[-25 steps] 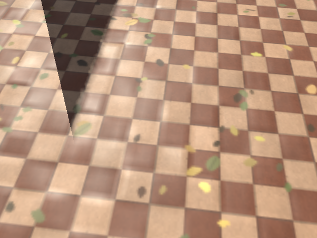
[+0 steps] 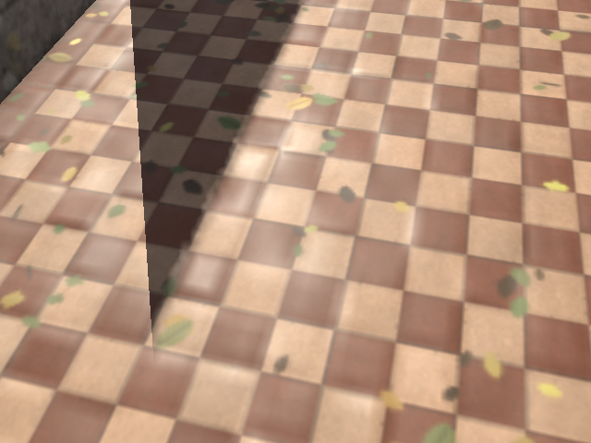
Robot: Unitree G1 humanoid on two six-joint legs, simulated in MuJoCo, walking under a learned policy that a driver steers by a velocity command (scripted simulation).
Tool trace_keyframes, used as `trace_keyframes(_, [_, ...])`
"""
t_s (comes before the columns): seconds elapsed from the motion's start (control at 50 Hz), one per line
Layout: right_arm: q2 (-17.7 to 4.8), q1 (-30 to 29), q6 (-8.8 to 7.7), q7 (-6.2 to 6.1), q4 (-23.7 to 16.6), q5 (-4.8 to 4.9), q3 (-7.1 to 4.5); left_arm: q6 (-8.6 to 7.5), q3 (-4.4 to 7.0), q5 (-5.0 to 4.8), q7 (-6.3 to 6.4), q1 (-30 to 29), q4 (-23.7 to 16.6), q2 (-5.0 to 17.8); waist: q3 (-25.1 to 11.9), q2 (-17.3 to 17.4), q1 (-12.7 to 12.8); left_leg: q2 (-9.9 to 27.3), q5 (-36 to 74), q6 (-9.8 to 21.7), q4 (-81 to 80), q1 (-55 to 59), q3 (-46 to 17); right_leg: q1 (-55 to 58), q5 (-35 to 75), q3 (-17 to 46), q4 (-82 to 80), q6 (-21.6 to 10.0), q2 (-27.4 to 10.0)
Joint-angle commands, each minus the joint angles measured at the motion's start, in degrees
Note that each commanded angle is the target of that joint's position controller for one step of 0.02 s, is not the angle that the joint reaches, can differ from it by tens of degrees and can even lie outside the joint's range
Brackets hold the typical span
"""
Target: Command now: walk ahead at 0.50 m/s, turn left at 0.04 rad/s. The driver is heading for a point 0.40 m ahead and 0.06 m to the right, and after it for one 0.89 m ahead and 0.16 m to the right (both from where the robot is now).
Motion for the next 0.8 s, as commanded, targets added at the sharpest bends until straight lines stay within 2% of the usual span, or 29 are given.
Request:
trace_keyframes(0.02, [-2.1, -2.4, -0.69, 0.04, -4.0, -0.23, -0.3, -0.74, 2.24, -0.4, 0.66, -2.6, -3.2, 9.7, 0.1, -5.9, -1.0, 1.6, 9.1, -1.2, -9.2, -2.9, -0.3, 1.5, 12.3, 10.4, -10.3, -9.2, -14.6])
trace_keyframes(0.08, [-1.2, -8.2, -1.26, 0.61, -5.2, 0.1, 0.15, -0.25, 2.3, -0.95, 0.95, 0.2, -1.6, 10.4, 1.1, -5.8, 1.3, -0.1, 17.2, -1.2, -19.1, 0.2, 1.3, 2.0, 12.6, 6.9, -10.1, -7.7, -13.2])
trace_keyframes(0.16, [-1.6, -14.4, -1.87, 1.66, -7.5, 0.64, 0.11, 0.92, 2.37, -1.35, 1.1, 4.6, 1.0, 10.7, 2.8, -5.8, 3.1, -1.5, 16.7, 0.0, -25.0, -0.3, 1.2, 7.8, 13.2, 8.5, -7.5, -7.3, -16.0])
trace_keyframes(0.22, [-3.5, -12.9, -2.6, 2.21, -7.8, 0.5, -0.6, 1.99, 2.87, -1.5, 1.64, 4.5, 1.8, 11.9, 1.9, -6.9, 0.5, -2.8, 10.8, 1.7, -28.4, 3.9, 0.8, 11.4, 18.6, 11.2, -2.6, -6.0, -17.7])
trace_keyframes(0.24, [-4.8, -8.9, -2.83, 2.06, -6.7, 0.34, -1.26, 2.23, 3.04, -1.54, 1.77, 3.1, 1.6, 12.6, -0.2, -7.3, -2.2, -4.1, 9.9, 2.6, -29.9, 10.4, 1.9, 10.7, 25.4, 10.7, 1.7, -5.1, -16.8])
trace_keyframes(0.26, [-7.3, -1.0, -2.91, 1.58, -4.4, 0.07, -2.57, 2.3, 2.62, -1.27, 1.8, 2.4, 1.3, 11.7, -5.6, -6.5, -6.1, -4.3, 11.2, 4.2, -30.5, 22.8, 2.5, 7.5, 29.3, 8.8, 10.3, -3.6, -13.9])
trace_keyframes(0.28, [-11.2, 9.3, -2.81, 0.88, -2.7, -0.92, -3.79, 2.05, 1.36, -0.12, 1.75, 1.6, -0.4, 8.5, -14.6, -2.3, -10.4, 4.7, 13.3, 7.7, -27.1, 40.6, -6.0, -3.3, 17.8, 6.6, 26.2, -1.4, -10.2])
trace_keyframes(0.3, [-15.1, 12.7, -2.08, 0.83, -1.5, -1.06, -4.7, 1.02, -0.62, -0.54, 1.49, 10.0, -1.1, 1.7, -23.2, 13.2, -7.3, 18.9, 3.5, 16.1, -31.0, 60.2, -30.2, -25.3, -17.5, 3.1, 46.3, 2.4, -1.4])
trace_keyframes(0.32, [-9.5, 13.4, -1.74, 0.74, -1.6, -0.63, -3.38, 0.39, 0.66, -1.81, 1.35, 7.7, 0.0, 7.3, -22.7, 9.8, -9.4, 18.6, -5.3, 15.6, -36.0, 57.9, -36.2, -30.9, -23.9, 9.5, 53.9, 2.5, -3.2])
trace_keyframes(0.34, [-7.2, 9.7, -1.75, 0.5, -1.7, -0.4, -2.53, 0.22, 1.81, -2.87, 1.3, 2.5, -1.7, 10.5, -13.5, 6.7, -9.2, 16.8, -5.7, 13.1, -37.7, 50.6, -27.7, -34.4, -19.4, 9.1, 55.8, 2.3, -5.7])
trace_keyframes(0.36, [-5.9, 5.9, -1.84, 0.42, -1.8, -0.49, -2.08, 0.32, 1.83, -2.58, 1.51, -0.5, -2.4, 10.0, -8.7, 3.7, -7.6, 14.6, -2.2, 11.9, -39.4, 43.0, -21.3, -33.3, -14.7, 7.6, 54.4, 2.5, -8.2])
trace_keyframes(0.38, [-4.3, 2.9, -2.04, 0.6, -1.5, -0.64, -1.65, 0.68, 2.07, -1.84, 1.65, -1.9, -2.6, 9.3, -4.9, 2.8, -6.0, 12.7, 1.5, 11.3, -41.7, 36.5, -16.4, -31.6, -11.5, 7.4, 51.8, 2.8, -9.6])
trace_keyframes(0.42, [-2.8, -0.2, -2.87, 0.78, -1.0, -1.06, -1.48, 2.24, 2.16, -1.91, 1.64, 0.4, -2.2, 7.0, -2.6, 4.1, -3.0, 10.6, 5.7, 10.8, -45.7, 28.9, -9.5, -26.0, -8.0, 7.6, 49.2, 3.2, -11.5])
trace_keyframes(0.44, [-2.9, -0.9, -3.23, 0.78, -0.5, -0.92, -1.63, 2.95, 2.04, -1.97, 1.63, 0.5, -2.3, 5.7, -1.6, 3.6, -2.2, 10.6, 8.0, 11.1, -47.1, 27.1, -6.9, -25.6, -7.4, 7.4, 48.3, 3.5, -11.8])
trace_keyframes(0.48, [-4.3, -1.2, -3.69, 0.53, 0.6, -1.0, -2.19, 3.88, 2.03, -1.62, 1.71, -1.4, -3.6, 4.9, 0.1, 2.0, -1.7, 11.0, 11.7, 11.5, -48.8, 25.8, -2.8, -27.6, -4.1, 7.7, 45.5, 4.2, -12.2])
trace_keyframes(0.54, [-5.8, -0.4, -3.44, -0.09, 2.0, -1.17, -2.76, 3.86, 1.89, -1.28, 1.03, -4.9, -5.0, 4.3, 1.0, 0.9, -2.3, 9.8, 14.8, 10.9, -49.6, 27.4, 3.7, -29.1, 4.8, 7.1, 36.7, 4.5, -12.1])
trace_keyframes(0.6, [-7.3, 0.9, -2.86, -0.62, 2.9, -0.78, -3.17, 3.37, 1.33, -1.2, -0.21, -10.8, -6.8, 3.4, 2.5, -0.1, -4.4, 9.1, 15.7, 9.7, -49.8, 28.5, 9.0, -27.0, 11.5, 3.7, 27.0, 3.9, -11.2])
trace_keyframes(0.66, [-8.7, 3.5, -1.89, -0.77, 4.4, 0.07, -3.74, 3.48, 1.19, -1.2, -1.09, -15.8, -9.2, 3.6, 4.0, -0.5, -6.1, 10.8, 16.2, 8.9, -48.6, 33.8, 11.1, -28.0, 10.5, 1.8, 21.6, 2.5, -10.6])
trace_keyframes(0.7, [-9.6, 4.4, -1.01, -0.77, 5.2, 0.77, -4.15, 3.64, 1.45, -1.18, -1.58, -17.4, -10.7, 4.4, 4.4, -0.1, -6.0, 12.0, 20.0, 8.0, -46.0, 38.0, 12.1, -28.4, 6.4, 0.5, 19.6, 1.1, -9.7])
trace_keyframes(0.74, [-11.1, 3.5, -0.17, -0.95, 5.2, 1.32, -4.62, 3.9, 2.3, -1.05, -1.85, -15.7, -11.3, 6.0, 2.2, 1.4, -3.9, 12.2, 36.3, 6.7, -39.3, 40.4, 13.8, -23.6, 0.4, -2.6, 19.0, -1.1, -6.7])
trace_keyframes(0.76, [-11.8, 2.8, 0.34, -1.08, 5.0, 1.58, -4.79, 4.08, 3.21, -1.11, -1.8, -11.5, -10.6, 7.4, -0.6, 2.1, -1.3, 11.6, 45.2, 5.8, -32.3, 40.3, 14.8, -17.6, -1.9, -4.4, 18.7, -2.4, -4.3])
trace_keyframes(0.78, [-11.4, 1.8, 0.81, -1.18, 4.7, 1.82, -4.56, 4.16, 4.82, -1.34, -1.45, -3.1, -8.5, 9.8, -4.9, 1.0, 3.6, 9.5, 48.1, 4.1, -20.9, 37.0, 16.7, -6.0, 0.5, -5.6, 15.3, -4.3, -1.2])
trace_keyframes(0.8, [-9.4, 2.8, 0.61, -1.4, 4.0, 0.64, -3.67, 4.66, 7.08, -1.57, -0.39, 7.1, -5.7, 14.7, -10.2, -3.7, 7.6, 7.0, 34.9, 1.2, -3.9, 24.3, 17.0, 11.6, 1.8, 2.1, 13.8, -7.3, -3.8])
